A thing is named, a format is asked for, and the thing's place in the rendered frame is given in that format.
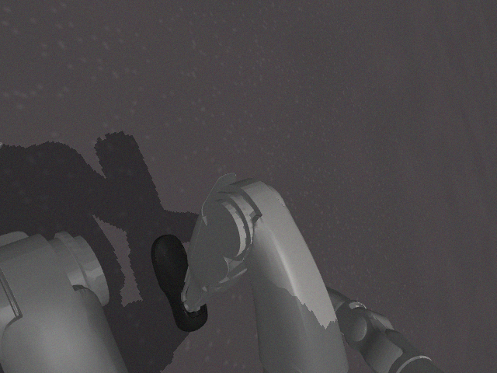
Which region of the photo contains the right robot arm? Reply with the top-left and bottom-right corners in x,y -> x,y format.
335,300 -> 445,373

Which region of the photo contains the right robot foot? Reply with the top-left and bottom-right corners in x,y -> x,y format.
151,235 -> 207,332

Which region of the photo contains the right robot hand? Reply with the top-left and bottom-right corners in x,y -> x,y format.
326,287 -> 350,312

